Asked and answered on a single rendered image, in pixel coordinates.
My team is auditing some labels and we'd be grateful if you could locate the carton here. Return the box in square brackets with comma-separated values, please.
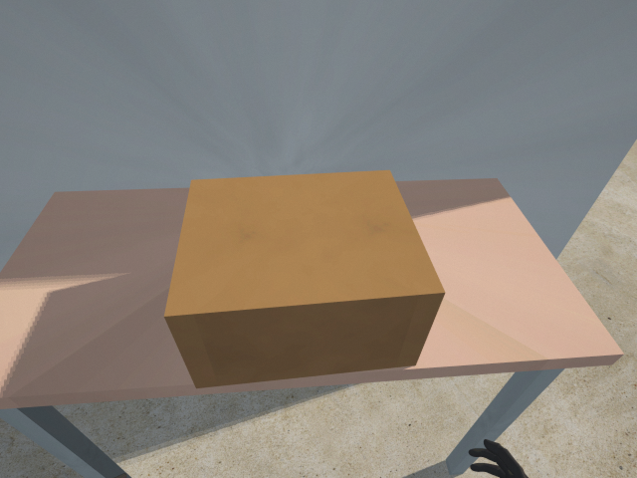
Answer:
[164, 170, 445, 388]

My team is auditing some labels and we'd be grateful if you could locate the table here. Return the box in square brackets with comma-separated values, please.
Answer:
[0, 178, 624, 478]

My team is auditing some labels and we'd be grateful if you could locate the right robot hand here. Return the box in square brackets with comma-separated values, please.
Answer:
[469, 439, 529, 478]

